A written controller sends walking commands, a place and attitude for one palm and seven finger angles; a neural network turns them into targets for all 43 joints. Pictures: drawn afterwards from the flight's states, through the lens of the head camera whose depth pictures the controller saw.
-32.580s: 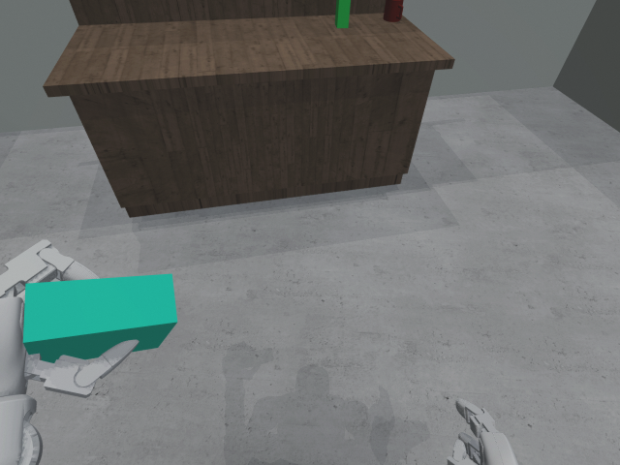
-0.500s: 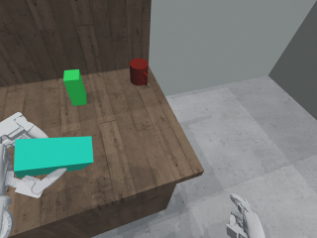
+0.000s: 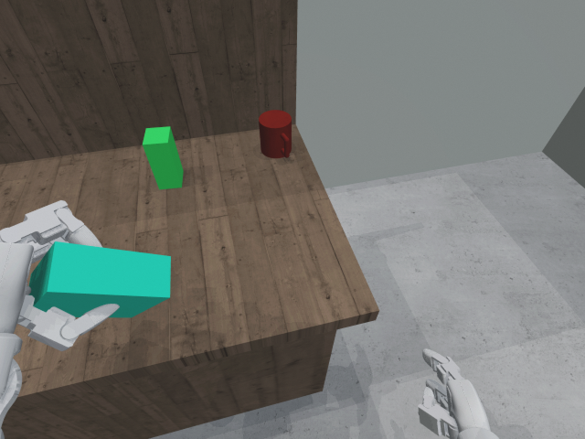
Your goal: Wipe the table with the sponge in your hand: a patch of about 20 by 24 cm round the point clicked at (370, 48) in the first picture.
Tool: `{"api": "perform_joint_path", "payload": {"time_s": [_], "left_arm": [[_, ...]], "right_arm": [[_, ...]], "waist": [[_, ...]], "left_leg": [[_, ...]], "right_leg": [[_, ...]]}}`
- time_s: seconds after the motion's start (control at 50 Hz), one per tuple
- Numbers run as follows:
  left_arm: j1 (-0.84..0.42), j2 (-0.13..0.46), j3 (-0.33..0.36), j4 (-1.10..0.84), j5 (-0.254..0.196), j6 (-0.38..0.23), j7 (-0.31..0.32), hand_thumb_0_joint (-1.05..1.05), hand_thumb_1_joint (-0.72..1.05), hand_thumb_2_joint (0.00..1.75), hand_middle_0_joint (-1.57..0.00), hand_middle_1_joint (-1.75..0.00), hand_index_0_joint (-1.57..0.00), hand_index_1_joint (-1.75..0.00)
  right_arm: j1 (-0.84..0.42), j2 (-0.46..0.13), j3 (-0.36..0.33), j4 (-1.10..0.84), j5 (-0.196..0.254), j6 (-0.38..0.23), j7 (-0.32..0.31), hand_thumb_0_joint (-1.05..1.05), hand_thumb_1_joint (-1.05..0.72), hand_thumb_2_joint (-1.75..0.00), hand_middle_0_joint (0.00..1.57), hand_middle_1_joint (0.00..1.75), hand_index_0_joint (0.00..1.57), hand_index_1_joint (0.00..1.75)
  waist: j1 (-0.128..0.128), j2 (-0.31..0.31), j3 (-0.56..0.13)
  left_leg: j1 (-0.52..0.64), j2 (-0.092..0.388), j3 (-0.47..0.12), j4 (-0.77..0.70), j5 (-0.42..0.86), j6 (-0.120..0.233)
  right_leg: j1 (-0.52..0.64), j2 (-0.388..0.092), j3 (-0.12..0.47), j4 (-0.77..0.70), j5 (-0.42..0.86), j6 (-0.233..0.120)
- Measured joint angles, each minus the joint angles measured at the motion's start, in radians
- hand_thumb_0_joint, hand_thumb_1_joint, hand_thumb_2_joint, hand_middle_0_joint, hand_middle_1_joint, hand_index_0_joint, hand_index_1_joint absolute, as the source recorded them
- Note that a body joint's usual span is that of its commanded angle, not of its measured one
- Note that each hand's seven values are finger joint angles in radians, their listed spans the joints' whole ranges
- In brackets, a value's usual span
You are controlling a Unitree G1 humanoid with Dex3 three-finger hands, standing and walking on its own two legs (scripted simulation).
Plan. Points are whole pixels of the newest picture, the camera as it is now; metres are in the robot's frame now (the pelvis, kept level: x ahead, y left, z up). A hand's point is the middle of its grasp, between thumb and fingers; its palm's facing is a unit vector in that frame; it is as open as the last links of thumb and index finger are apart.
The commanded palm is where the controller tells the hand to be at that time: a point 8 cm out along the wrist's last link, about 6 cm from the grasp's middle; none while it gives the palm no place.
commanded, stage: turn the palm down, sponge in hand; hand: left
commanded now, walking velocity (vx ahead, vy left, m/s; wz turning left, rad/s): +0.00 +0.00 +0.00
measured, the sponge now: (116, 286) +0.24 +0.23 +0.13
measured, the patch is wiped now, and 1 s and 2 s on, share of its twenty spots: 0.00 0.00 0.00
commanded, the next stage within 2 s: move the sponge above the wiping area in 1.82 s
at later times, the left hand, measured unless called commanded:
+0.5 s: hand (90, 279) +0.24 +0.26 +0.14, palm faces +0.23 -0.47 -0.85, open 9.1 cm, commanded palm +0.20 +0.27 +0.18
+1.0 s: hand (74, 287) +0.24 +0.29 +0.12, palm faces +0.12 -0.27 -0.96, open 9.1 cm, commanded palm +0.21 +0.29 +0.17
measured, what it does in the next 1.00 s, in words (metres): stands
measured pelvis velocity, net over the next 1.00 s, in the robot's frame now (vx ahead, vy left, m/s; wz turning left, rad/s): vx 0.02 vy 0.01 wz -0.01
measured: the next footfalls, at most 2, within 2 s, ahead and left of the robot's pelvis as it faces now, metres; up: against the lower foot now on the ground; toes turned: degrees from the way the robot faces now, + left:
none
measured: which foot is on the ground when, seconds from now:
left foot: down 0.00-1.00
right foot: down 0.00-1.00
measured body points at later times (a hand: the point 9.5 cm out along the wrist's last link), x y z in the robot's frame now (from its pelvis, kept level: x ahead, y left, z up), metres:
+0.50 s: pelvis +0.01 -0.04 -0.01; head +0.02 -0.07 +0.44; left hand +0.22 +0.28 +0.19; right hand +0.18 -0.29 -0.12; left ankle +0.04 +0.12 -0.73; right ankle +0.00 -0.09 -0.73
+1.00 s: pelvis +0.02 +0.01 +0.00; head +0.01 -0.02 +0.45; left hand +0.23 +0.30 +0.17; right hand +0.24 -0.20 -0.08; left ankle +0.04 +0.12 -0.73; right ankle +0.00 -0.09 -0.73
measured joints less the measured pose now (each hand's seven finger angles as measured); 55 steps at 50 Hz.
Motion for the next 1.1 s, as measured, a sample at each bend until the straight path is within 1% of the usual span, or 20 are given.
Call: {"api": "perform_joint_path", "payload": {"time_s": [0.04, 0.08, 0.16, 0.2, 0.26, 0.34, 0.38, 0.44, 0.48, 0.52, 0.6, 0.68, 0.74, 0.78, 0.86, 0.92, 1.0, 1.1], "left_arm": [[-0.047, 0.004, 0.023, 0.051, 0.022, -0.005, 0.021, -0.01, -0.44, 1.08, -0.83, -1.42, -0.84, -1.42], [-0.099, 0.004, 0.031, 0.109, 0.043, 0.016, 0.021, -0.01, -0.44, 1.08, -0.83, -1.42, -0.84, -1.42], [-0.158, 0.018, -0.005, 0.199, 0.092, 0.073, -0.027, -0.01, -0.44, 1.09, -0.82, -1.42, -0.84, -1.42], [-0.165, 0.036, -0.032, 0.226, 0.111, 0.076, -0.056, -0.01, -0.44, 1.09, -0.82, -1.43, -0.84, -1.42], [-0.148, 0.066, -0.045, 0.224, 0.124, 0.045, -0.076, -0.01, -0.44, 1.09, -0.82, -1.43, -0.84, -1.42], [-0.094, 0.1, -0.011, 0.18, 0.126, -0.001, -0.06, -0.01, -0.44, 1.09, -0.82, -1.42, -0.84, -1.42], [-0.064, 0.112, 0.009, 0.161, 0.128, 0.001, -0.049, -0.01, -0.44, 1.09, -0.82, -1.42, -0.84, -1.42], [-0.026, 0.121, 0.024, 0.145, 0.145, 0.026, -0.046, -0.01, -0.44, 1.09, -0.82, -1.42, -0.84, -1.42], [-0.006, 0.122, 0.022, 0.136, 0.164, 0.046, -0.05, -0.01, -0.44, 1.09, -0.82, -1.43, -0.84, -1.42], [0.013, 0.118, 0.012, 0.124, 0.182, 0.053, -0.056, -0.01, -0.44, 1.09, -0.82, -1.43, -0.84, -1.42], [0.037, 0.108, -0.021, 0.095, 0.235, 0.042, -0.045, -0.01, -0.44, 1.09, -0.82, -1.43, -0.84, -1.42], [0.039, 0.103, -0.06, 0.068, 0.306, 0.048, -0.005, -0.01, -0.45, 1.09, -0.82, -1.42, -0.84, -1.42], [0.033, 0.103, -0.083, 0.06, 0.349, 0.083, 0.023, -0.01, -0.45, 1.09, -0.82, -1.42, -0.84, -1.42], [0.023, 0.099, -0.099, 0.064, 0.375, 0.122, 0.03, -0.01, -0.45, 1.09, -0.82, -1.42, -0.84, -1.42], [0.004, 0.091, -0.135, 0.074, 0.432, 0.2, 0.019, -0.01, -0.45, 1.09, -0.82, -1.43, -0.84, -1.42], [-0.014, 0.082, -0.172, 0.083, 0.477, 0.236, -0.002, -0.01, -0.45, 1.09, -0.82, -1.43, -0.84, -1.42], [-0.038, 0.073, -0.217, 0.09, 0.541, 0.254, -0.022, -0.01, -0.45, 1.09, -0.82, -1.43, -0.84, -1.42], [-0.075, 0.064, -0.257, 0.108, 0.616, 0.27, -0.026, -0.01, -0.45, 1.09, -0.82, -1.43, -0.84, -1.42]], "right_arm": [[0.004, -0.009, -0.003, 0.017, 0.003, 0.002, -0.009, 0.01, -0.91, -0.9, 0.2, 0.3, 0.2, 0.3], [0.009, -0.022, -0.003, 0.031, 0.009, 0.005, -0.021, 0.01, -0.91, -0.9, 0.2, 0.3, 0.2, 0.3], [0.013, -0.042, -0.002, 0.037, 0.023, 0.014, -0.051, 0.01, -0.91, -0.9, 0.2, 0.3, 0.2, 0.3], [0.014, -0.044, -0.005, 0.034, 0.024, 0.016, -0.063, 0.01, -0.91, -0.9, 0.2, 0.3, 0.2, 0.3], [0.015, -0.041, -0.016, 0.028, 0.023, 0.019, -0.067, 0.01, -0.91, -0.9, 0.2, 0.3, 0.2, 0.3], [0.034, -0.041, -0.033, 0.016, 0.021, 0.031, -0.058, 0.01, -0.91, -0.9, 0.2, 0.3, 0.2, 0.3], [0.05, -0.049, -0.041, 0.008, 0.025, 0.042, -0.054, 0.01, -0.91, -0.9, 0.2, 0.3, 0.2, 0.3], [0.075, -0.065, -0.049, -0.002, 0.032, 0.056, -0.055, 0.01, -0.91, -0.9, 0.2, 0.3, 0.2, 0.3], [0.087, -0.074, -0.055, -0.007, 0.035, 0.062, -0.058, 0.01, -0.91, -0.9, 0.2, 0.3, 0.2, 0.3], [0.094, -0.079, -0.058, -0.011, 0.037, 0.063, -0.065, 0.01, -0.91, -0.9, 0.2, 0.3, 0.2, 0.3], [0.089, -0.075, -0.061, -0.017, 0.037, 0.057, -0.075, 0.01, -0.91, -0.9, 0.2, 0.3, 0.2, 0.3], [0.069, -0.061, -0.057, -0.026, 0.036, 0.057, -0.077, 0.01, -0.91, -0.9, 0.2, 0.3, 0.2, 0.3], [0.049, -0.049, -0.048, -0.033, 0.041, 0.066, -0.077, 0.01, -0.91, -0.9, 0.2, 0.3, 0.2, 0.3], [0.036, -0.043, -0.04, -0.038, 0.047, 0.075, -0.076, 0.01, -0.91, -0.9, 0.2, 0.3, 0.2, 0.3], [0.01, -0.035, -0.02, -0.041, 0.056, 0.093, -0.078, 0.01, -0.91, -0.9, 0.2, 0.3, 0.2, 0.3], [-0.006, -0.031, -0.006, -0.042, 0.059, 0.102, -0.081, 0.01, -0.91, -0.9, 0.2, 0.3, 0.2, 0.3], [-0.03, -0.025, 0.007, -0.032, 0.058, 0.109, -0.08, 0.01, -0.91, -0.9, 0.2, 0.3, 0.2, 0.3], [-0.055, -0.019, 0.015, -0.012, 0.055, 0.12, -0.072, 0.01, -0.91, -0.9, 0.2, 0.3, 0.2, 0.3]], "waist": [[0.01, 0.007, -0.005], [0.017, 0.019, -0.008], [0.016, 0.044, -0.008], [0.009, 0.051, -0.007], [-0.001, 0.055, -0.007], [-0.008, 0.051, -0.02], [-0.007, 0.05, -0.029], [-0.001, 0.054, -0.04], [0.003, 0.057, -0.045], [0.007, 0.057, -0.049], [0.013, 0.055, -0.049], [0.017, 0.054, -0.054], [0.019, 0.055, -0.063], [0.02, 0.06, -0.066], [0.024, 0.068, -0.068], [0.028, 0.071, -0.065], [0.038, 0.071, -0.051], [0.05, 0.071, -0.035]], "left_leg": [[-0.019, 0.004, -0.021, 0.023, -0.004, -0.01], [-0.03, 0.006, -0.038, 0.038, -0.006, -0.016], [-0.031, 0.011, -0.052, 0.043, -0.005, -0.018], [-0.032, 0.017, -0.051, 0.043, -0.006, -0.016], [-0.039, 0.03, -0.044, 0.055, -0.014, -0.017], [-0.057, 0.04, -0.037, 0.083, -0.036, -0.022], [-0.064, 0.039, -0.038, 0.094, -0.049, -0.024], [-0.071, 0.035, -0.037, 0.107, -0.062, -0.026], [-0.075, 0.031, -0.036, 0.111, -0.069, -0.026], [-0.078, 0.026, -0.035, 0.112, -0.073, -0.026], [-0.081, 0.02, -0.034, 0.112, -0.077, -0.027], [-0.082, 0.017, -0.029, 0.108, -0.078, -0.03], [-0.075, 0.014, -0.022, 0.1, -0.076, -0.025], [-0.064, 0.011, -0.017, 0.09, -0.073, -0.019], [-0.034, 0.005, -0.009, 0.061, -0.061, -0.006], [-0.011, -0.002, -0.005, 0.035, -0.048, 0.002], [0.019, -0.008, -0.001, 0.0, -0.029, 0.011], [0.049, -0.014, 0.001, -0.039, -0.006, 0.019]], "right_leg": [[-0.011, 0.005, -0.021, 0.017, -0.008, -0.011], [-0.015, 0.008, -0.038, 0.029, -0.014, -0.02], [-0.016, 0.015, -0.051, 0.039, -0.018, -0.033], [-0.02, 0.02, -0.05, 0.042, -0.018, -0.038], [-0.031, 0.034, -0.043, 0.052, -0.021, -0.049], [-0.054, 0.045, -0.031, 0.079, -0.04, -0.058], [-0.064, 0.047, -0.025, 0.093, -0.051, -0.058], [-0.073, 0.044, -0.021, 0.109, -0.068, -0.056], [-0.077, 0.039, -0.02, 0.116, -0.076, -0.053], [-0.081, 0.034, -0.019, 0.119, -0.082, -0.049], [-0.082, 0.028, -0.017, 0.117, -0.084, -0.041], [-0.081, 0.024, -0.012, 0.108, -0.081, -0.033], [-0.075, 0.02, -0.005, 0.096, -0.075, -0.024], [-0.063, 0.018, 0.0, 0.082, -0.068, -0.018], [-0.031, 0.012, 0.009, 0.047, -0.051, -0.006], [-0.007, 0.005, 0.012, 0.017, -0.035, 0.002], [0.025, 0.0, 0.017, -0.023, -0.012, 0.011], [0.059, -0.006, 0.019, -0.069, 0.016, 0.019]]}}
